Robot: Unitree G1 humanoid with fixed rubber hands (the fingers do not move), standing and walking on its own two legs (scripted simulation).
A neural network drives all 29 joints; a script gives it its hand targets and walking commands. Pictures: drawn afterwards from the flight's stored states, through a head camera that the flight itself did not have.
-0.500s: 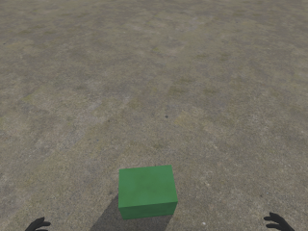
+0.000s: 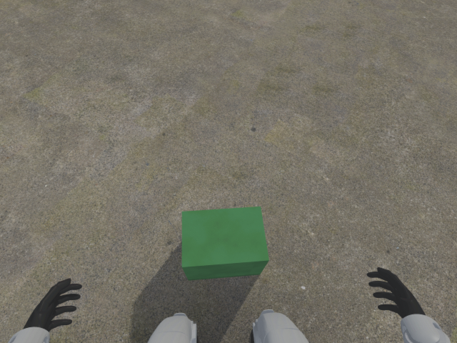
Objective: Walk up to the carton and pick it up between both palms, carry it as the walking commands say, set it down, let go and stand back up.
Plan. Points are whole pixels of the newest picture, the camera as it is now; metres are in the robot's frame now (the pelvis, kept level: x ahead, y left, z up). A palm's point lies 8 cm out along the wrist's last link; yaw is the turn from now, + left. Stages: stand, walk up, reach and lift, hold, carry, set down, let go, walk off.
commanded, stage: reach and lift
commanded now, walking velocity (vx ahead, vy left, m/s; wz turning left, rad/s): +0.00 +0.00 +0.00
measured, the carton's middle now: (223, 244) +0.45 +0.00 -0.63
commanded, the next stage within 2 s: none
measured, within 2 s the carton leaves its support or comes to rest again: neither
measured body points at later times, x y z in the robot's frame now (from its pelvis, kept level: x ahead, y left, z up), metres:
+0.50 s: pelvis +0.01 +0.00 -0.02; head +0.19 +0.00 +0.39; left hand +0.31 +0.27 -0.12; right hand +0.32 -0.30 -0.11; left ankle +0.03 +0.13 -0.71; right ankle +0.04 -0.14 -0.71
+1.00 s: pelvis -0.02 +0.00 -0.06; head +0.26 +0.00 +0.29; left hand +0.43 +0.25 -0.17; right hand +0.46 -0.27 -0.15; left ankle +0.03 +0.13 -0.71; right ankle +0.04 -0.14 -0.71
